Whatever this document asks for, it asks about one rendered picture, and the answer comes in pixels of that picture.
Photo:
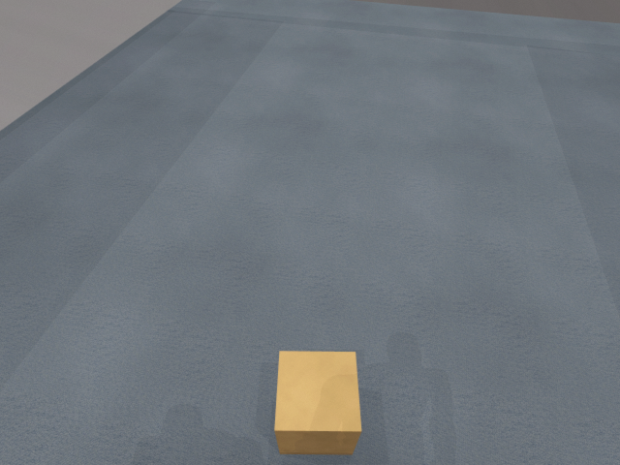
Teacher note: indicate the carton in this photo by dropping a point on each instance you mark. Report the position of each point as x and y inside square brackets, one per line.
[317, 403]

